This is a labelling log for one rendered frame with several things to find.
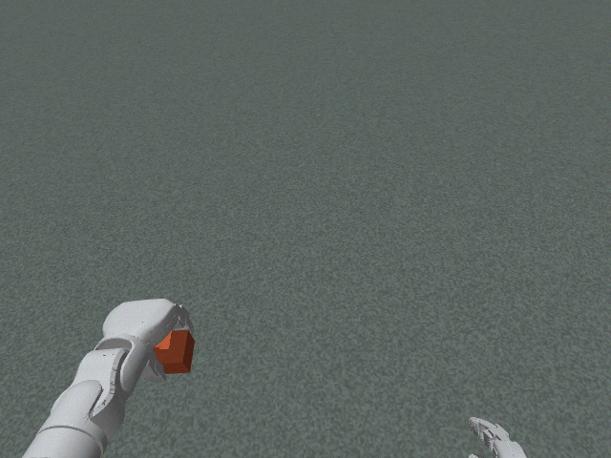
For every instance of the right robot hand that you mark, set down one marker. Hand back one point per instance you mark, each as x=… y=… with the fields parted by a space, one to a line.
x=495 y=439

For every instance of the left robot hand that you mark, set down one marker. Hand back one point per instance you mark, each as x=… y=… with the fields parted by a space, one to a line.
x=150 y=321

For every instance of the small box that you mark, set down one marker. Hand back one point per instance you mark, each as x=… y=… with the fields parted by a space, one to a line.
x=175 y=352

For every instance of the left robot arm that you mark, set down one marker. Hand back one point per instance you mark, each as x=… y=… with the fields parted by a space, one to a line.
x=92 y=409

